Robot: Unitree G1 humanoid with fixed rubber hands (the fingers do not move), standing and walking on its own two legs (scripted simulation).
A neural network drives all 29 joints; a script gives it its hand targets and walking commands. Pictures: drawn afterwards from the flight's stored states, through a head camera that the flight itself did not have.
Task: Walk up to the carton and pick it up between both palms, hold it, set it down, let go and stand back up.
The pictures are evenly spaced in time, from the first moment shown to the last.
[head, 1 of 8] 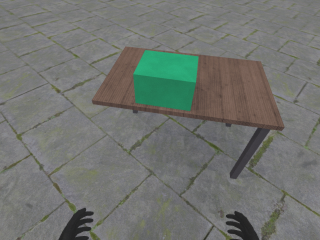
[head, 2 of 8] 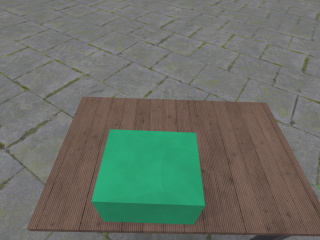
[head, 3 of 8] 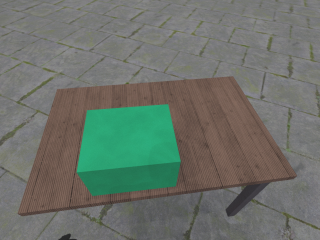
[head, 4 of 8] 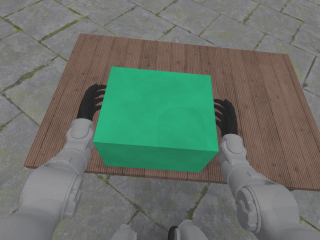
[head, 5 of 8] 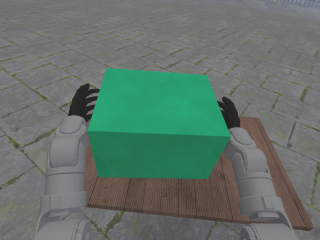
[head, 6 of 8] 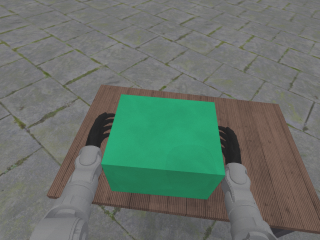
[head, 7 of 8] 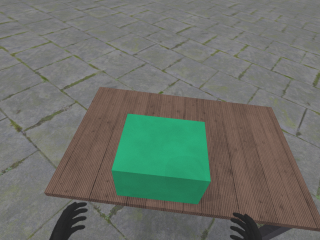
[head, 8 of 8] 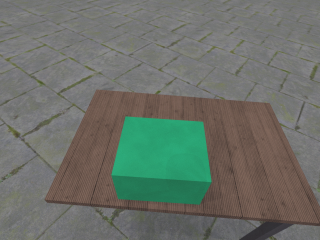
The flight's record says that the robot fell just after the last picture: no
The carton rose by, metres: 0.25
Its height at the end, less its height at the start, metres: +0.00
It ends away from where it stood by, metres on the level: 0.02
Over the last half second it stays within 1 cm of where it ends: yes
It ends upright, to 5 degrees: yes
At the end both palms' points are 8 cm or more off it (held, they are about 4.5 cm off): yes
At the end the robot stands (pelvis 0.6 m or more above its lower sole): yes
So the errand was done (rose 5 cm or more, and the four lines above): yes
